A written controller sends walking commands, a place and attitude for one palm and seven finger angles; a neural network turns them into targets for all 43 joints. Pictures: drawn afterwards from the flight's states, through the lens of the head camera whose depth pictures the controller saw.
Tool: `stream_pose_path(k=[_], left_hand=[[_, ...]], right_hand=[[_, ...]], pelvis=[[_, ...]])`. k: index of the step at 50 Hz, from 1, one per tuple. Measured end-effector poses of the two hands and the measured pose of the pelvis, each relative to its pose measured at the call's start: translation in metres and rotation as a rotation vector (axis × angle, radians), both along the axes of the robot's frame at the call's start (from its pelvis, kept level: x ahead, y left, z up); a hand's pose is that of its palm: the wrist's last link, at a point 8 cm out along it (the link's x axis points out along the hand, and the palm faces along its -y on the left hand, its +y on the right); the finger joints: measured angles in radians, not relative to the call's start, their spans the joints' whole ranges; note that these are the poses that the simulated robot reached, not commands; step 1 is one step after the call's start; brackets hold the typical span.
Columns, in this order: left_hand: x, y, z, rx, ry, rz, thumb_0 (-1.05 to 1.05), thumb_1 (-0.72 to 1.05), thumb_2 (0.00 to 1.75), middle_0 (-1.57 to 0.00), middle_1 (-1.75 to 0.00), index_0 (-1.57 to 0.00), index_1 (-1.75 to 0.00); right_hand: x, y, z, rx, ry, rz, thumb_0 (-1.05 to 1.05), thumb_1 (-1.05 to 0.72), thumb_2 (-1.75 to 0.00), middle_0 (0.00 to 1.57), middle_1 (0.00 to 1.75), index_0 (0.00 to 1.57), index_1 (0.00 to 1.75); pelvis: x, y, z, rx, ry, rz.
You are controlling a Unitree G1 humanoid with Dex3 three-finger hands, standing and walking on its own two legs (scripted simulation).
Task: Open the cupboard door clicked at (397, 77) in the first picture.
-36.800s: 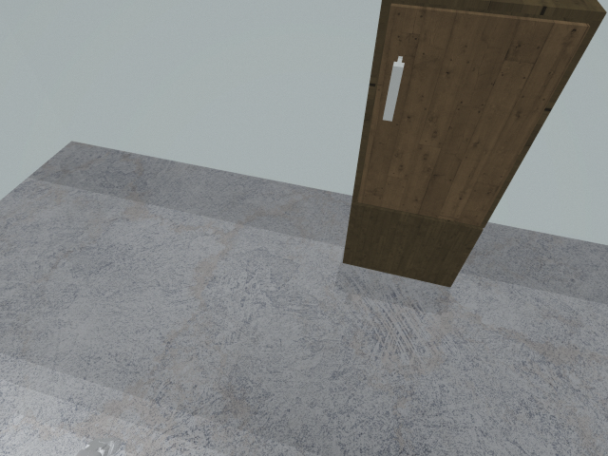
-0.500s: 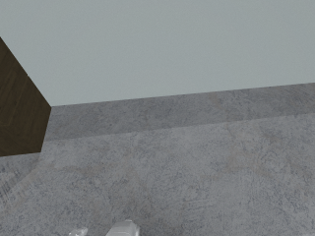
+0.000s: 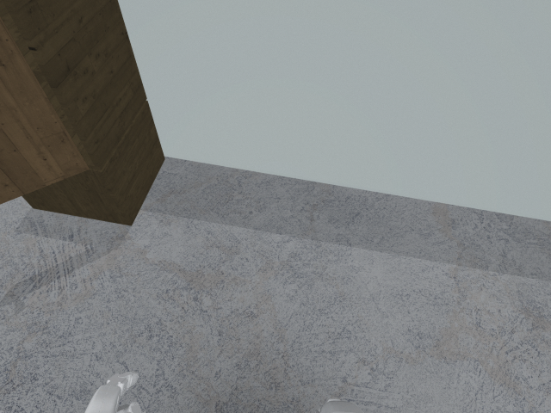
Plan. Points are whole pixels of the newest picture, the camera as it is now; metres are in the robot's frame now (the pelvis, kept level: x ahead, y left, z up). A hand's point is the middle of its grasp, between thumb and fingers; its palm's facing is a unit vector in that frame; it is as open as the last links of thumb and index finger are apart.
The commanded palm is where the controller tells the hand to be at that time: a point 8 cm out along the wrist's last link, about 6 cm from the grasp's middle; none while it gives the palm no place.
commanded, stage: turn to face it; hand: left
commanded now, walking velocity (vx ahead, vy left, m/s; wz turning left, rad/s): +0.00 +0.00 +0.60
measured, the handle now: out of the picture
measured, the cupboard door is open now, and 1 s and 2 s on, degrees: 45 45 45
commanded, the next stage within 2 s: take the last steps up to it in 0.98 s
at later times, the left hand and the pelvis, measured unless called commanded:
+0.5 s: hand out of the picture -0.02 +0.21 -0.20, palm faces +0.34 -0.91 -0.22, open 7.4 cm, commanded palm none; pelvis +0.01 +0.00 -0.02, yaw +20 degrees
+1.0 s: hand out of the picture +0.03 +0.19 -0.16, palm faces +0.51 -0.82 -0.26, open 7.4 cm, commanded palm none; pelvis +0.04 -0.02 -0.01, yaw +32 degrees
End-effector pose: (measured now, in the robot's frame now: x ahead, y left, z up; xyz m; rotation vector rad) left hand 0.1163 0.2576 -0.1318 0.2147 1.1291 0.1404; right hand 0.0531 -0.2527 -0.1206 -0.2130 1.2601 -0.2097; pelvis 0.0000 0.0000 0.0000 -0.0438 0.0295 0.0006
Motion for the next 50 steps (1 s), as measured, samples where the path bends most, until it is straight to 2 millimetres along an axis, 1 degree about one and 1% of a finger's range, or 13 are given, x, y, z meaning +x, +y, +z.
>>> stream_pose_path(k=[4,6,9,14,19,24,27,29,32,38,45,47,50], left_hand=[[0.005,-0.015,0.007,0.014,-0.048,0.028,0.00,0.91,0.90,-0.19,-0.30,-0.20,-0.30],[0.002,-0.021,0.006,0.034,-0.079,0.044,0.00,0.90,0.90,-0.20,-0.30,-0.20,-0.30],[-0.015,-0.030,0.008,0.045,-0.062,0.075,0.00,0.90,0.90,-0.20,-0.30,-0.20,-0.30],[-0.054,-0.038,0.004,0.017,0.008,0.159,0.00,0.90,0.90,-0.20,-0.30,-0.20,-0.30],[-0.099,-0.035,-0.010,-0.024,0.073,0.265,0.00,0.90,0.90,-0.20,-0.30,-0.20,-0.30],[-0.150,-0.012,-0.036,-0.052,0.156,0.380,0.00,0.90,0.90,-0.20,-0.30,-0.20,-0.30],[-0.167,0.002,-0.036,-0.040,0.206,0.429,0.00,0.90,0.90,-0.20,-0.30,-0.20,-0.30],[-0.169,0.009,-0.031,-0.033,0.200,0.453,0.01,0.90,0.90,-0.20,-0.30,-0.20,-0.30],[-0.164,0.017,-0.020,-0.024,0.157,0.477,0.01,0.91,0.90,-0.20,-0.30,-0.20,-0.30],[-0.144,0.019,-0.005,-0.005,0.076,0.505,0.00,0.91,0.90,-0.19,-0.30,-0.20,-0.30],[-0.118,-0.004,0.001,0.023,0.010,0.524,0.00,0.91,0.90,-0.19,-0.30,-0.20,-0.30],[-0.117,-0.014,0.000,0.036,0.001,0.530,0.00,0.91,0.90,-0.20,-0.30,-0.20,-0.30],[-0.123,-0.032,0.002,0.019,0.016,0.553,0.00,0.90,0.90,-0.20,-0.30,-0.20,-0.30]], right_hand=[[-0.003,-0.013,-0.012,0.023,0.040,0.015,0.01,-0.90,-0.90,0.21,0.30,0.20,0.30],[0.000,-0.023,-0.023,0.038,0.048,0.025,0.01,-0.90,-0.90,0.21,0.30,0.20,0.30],[0.011,-0.033,-0.030,0.043,0.061,0.058,0.01,-0.91,-0.90,0.21,0.30,0.20,0.30],[0.042,-0.033,-0.022,0.043,0.056,0.129,0.01,-0.91,-0.90,0.20,0.30,0.20,0.30],[0.089,-0.011,-0.015,0.026,0.021,0.255,0.01,-0.91,-0.90,0.20,0.30,0.20,0.30],[0.144,0.029,-0.013,-0.007,-0.089,0.391,0.01,-0.91,-0.90,0.20,0.30,0.20,0.30],[0.159,0.049,-0.003,-0.016,-0.140,0.442,0.01,-0.91,-0.90,0.20,0.30,0.20,0.30],[0.163,0.058,0.003,-0.021,-0.147,0.465,0.01,-0.91,-0.90,0.20,0.30,0.20,0.30],[0.164,0.068,0.007,-0.014,-0.134,0.496,0.01,-0.91,-0.90,0.20,0.30,0.20,0.30],[0.158,0.076,0.001,0.025,-0.080,0.525,0.01,-0.91,-0.90,0.21,0.30,0.20,0.30],[0.155,0.059,-0.023,0.074,-0.006,0.521,0.01,-0.90,-0.90,0.21,0.30,0.20,0.30],[0.158,0.052,-0.033,0.085,0.009,0.518,0.01,-0.91,-0.90,0.21,0.30,0.20,0.30],[0.162,0.046,-0.035,0.077,0.042,0.527,0.01,-0.91,-0.90,0.21,0.30,0.20,0.30]], pelvis=[[0.001,-0.016,-0.004,0.012,0.005,0.057],[0.003,-0.026,-0.012,0.043,0.012,0.080],[0.002,-0.030,-0.012,0.034,-0.006,0.127],[0.007,-0.033,-0.006,0.054,-0.021,0.203],[0.011,-0.024,-0.008,0.067,-0.019,0.277],[0.012,-0.003,-0.024,0.054,-0.011,0.342],[0.011,0.003,-0.021,0.040,-0.011,0.362],[0.012,0.005,-0.015,0.031,-0.011,0.379],[0.013,0.008,-0.008,0.022,-0.011,0.405],[0.021,0.004,-0.002,0.017,-0.012,0.457],[0.038,-0.015,-0.009,0.044,-0.005,0.512],[0.042,-0.021,-0.014,0.053,-0.006,0.523],[0.044,-0.024,-0.011,0.054,-0.020,0.556]])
